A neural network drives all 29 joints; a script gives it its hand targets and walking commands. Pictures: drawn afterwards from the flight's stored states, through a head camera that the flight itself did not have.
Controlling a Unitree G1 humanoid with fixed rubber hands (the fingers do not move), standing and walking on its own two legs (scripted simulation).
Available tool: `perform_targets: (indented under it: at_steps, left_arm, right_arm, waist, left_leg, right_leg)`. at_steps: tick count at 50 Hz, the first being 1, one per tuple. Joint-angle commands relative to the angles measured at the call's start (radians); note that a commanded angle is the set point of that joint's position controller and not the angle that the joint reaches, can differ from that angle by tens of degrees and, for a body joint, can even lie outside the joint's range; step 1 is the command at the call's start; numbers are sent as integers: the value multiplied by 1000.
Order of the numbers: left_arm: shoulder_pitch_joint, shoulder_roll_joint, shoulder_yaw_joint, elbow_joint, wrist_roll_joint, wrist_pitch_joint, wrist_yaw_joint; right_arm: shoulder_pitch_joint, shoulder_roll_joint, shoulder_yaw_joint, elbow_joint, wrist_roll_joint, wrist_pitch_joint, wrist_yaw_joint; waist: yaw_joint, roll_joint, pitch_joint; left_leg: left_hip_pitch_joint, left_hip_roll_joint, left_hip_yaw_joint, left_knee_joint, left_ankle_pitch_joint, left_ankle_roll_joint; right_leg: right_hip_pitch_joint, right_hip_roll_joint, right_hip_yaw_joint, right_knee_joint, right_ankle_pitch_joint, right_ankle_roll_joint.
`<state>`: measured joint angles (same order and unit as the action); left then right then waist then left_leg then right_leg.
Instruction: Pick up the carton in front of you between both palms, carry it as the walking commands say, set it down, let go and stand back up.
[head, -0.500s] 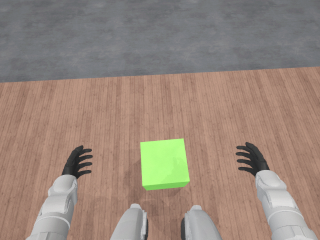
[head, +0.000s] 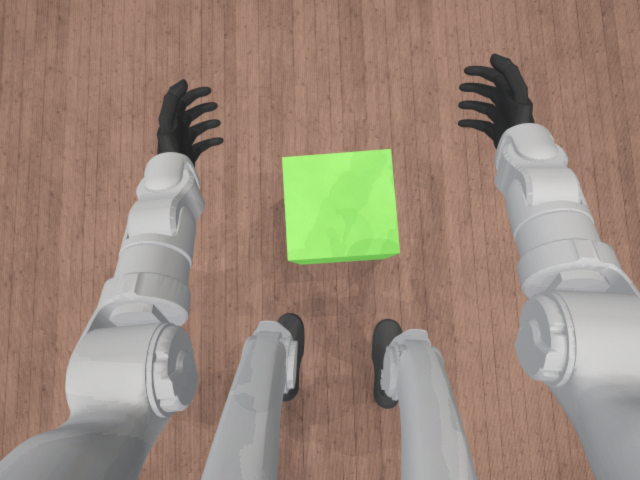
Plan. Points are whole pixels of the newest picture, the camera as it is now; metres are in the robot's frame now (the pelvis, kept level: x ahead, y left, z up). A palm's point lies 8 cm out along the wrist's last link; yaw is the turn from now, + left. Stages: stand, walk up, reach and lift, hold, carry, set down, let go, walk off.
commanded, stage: reach and lift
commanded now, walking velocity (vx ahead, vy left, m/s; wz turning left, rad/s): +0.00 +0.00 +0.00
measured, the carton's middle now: (339, 214) +0.47 +0.02 -0.50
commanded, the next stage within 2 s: none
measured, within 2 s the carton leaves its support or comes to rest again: leaves its support in 1.68 s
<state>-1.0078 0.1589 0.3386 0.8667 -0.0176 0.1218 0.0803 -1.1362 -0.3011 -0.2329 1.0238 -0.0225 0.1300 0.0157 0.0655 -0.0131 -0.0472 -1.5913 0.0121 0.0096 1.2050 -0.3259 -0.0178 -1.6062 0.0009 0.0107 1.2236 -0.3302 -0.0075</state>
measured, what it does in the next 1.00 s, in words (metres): lowers itself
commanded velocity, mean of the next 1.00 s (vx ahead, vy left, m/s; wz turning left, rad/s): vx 0.00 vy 0.00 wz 0.00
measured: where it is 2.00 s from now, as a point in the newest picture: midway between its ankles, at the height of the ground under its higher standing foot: (335, 375)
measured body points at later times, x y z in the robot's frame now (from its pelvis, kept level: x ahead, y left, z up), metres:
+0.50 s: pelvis -0.01 +0.00 -0.18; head +0.33 +0.00 +0.12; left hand +0.47 +0.22 -0.34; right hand +0.51 -0.18 -0.34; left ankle +0.10 +0.13 -0.59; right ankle +0.10 -0.11 -0.59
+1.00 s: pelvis -0.03 +0.00 -0.26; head +0.34 +0.00 +0.00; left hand +0.49 +0.21 -0.44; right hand +0.52 -0.17 -0.45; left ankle +0.10 +0.13 -0.59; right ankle +0.10 -0.11 -0.59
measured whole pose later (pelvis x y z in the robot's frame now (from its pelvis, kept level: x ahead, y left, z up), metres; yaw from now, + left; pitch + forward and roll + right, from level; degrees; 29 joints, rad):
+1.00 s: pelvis -0.03 +0.00 -0.26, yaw +1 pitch +38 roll +1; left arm -1.29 0.34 -0.01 1.13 -0.38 -0.04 0.14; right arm -1.35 -0.41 0.08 1.15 0.31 -0.02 -0.11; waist 0.04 0.02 0.29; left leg -2.31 -0.01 -0.01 2.17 -0.52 -0.02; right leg -2.32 -0.01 0.01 2.18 -0.53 0.00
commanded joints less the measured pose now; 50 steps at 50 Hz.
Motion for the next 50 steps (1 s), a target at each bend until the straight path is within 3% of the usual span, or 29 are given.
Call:
perform_targets:
  at_steps: [1, 9, 15, 21, 26, 31, 38, 42, 46, 50]
  left_arm:
    - [-136, 92, 39, -61, 31, -58, -10]
    - [-53, 108, -4, -27, -32, -143, -8]
    - [-54, 159, -98, -113, -133, -159, 11]
    - [-127, 200, -136, -181, -186, -132, 41]
    - [-229, 207, -149, -76, -200, -113, 60]
    - [-353, 219, -170, 59, -221, -123, 65]
    - [-474, 253, -210, 147, -262, -161, 70]
    - [-472, 193, -308, 195, -360, -169, 60]
    - [-430, 183, -335, 170, -379, -186, 57]
    - [-384, 167, -326, 187, -353, -187, 57]
  right_arm:
    - [-172, -69, -32, -77, -26, -51, -8]
    - [-63, -36, 5, -99, 12, -123, -51]
    - [-73, -89, 103, -229, 117, -138, -83]
    - [-157, -147, 136, -286, 180, -108, -99]
    - [-252, -155, 154, -155, 209, -93, -106]
    - [-357, -179, 181, -6, 236, -111, -109]
    - [-476, -219, 223, 61, 268, -153, -115]
    - [-482, -214, 261, 37, 291, -170, -127]
    - [-394, -135, 299, 40, 333, -175, -129]
    - [-356, -103, 300, 34, 339, -173, -121]
  waist:
    - [14, -64, -859]
    - [-2, -57, -907]
    - [-14, -66, -1147]
    - [-13, -57, -1188]
    - [-4, -42, -966]
    - [-7, -30, -816]
    - [-13, -29, -818]
    - [-63, -50, -893]
    - [-47, -47, -931]
    - [-24, -30, -842]
  left_leg:
    - [297, -72, 50, -56, 89, -25]
    - [44, -75, 35, 200, 228, -26]
    - [40, -78, 27, 393, 358, -34]
    - [2, -70, 49, 521, 247, -39]
    - [-108, -49, 51, 582, 26, -36]
    - [-160, -28, 33, 643, -82, -29]
    - [-140, -17, 12, 731, -29, -30]
    - [-131, -26, 13, 778, 45, -36]
    - [-128, -34, 24, 801, 93, -32]
    - [-165, -38, 21, 793, 85, -26]
  right_leg:
    - [466, 57, 9, -70, 87, 23]
    - [230, 56, 16, 197, 261, 30]
    - [262, 55, 10, 412, 405, 31]
    - [213, 54, -12, 533, 261, 30]
    - [23, 34, -12, 579, 12, 25]
    - [-97, 12, -1, 637, -111, 21]
    - [-95, -2, 11, 733, -69, 21]
    - [-5, 0, 3, 768, 34, 26]
    - [41, 10, 1, 791, 109, 27]
    - [-37, 19, -1, 789, 91, 26]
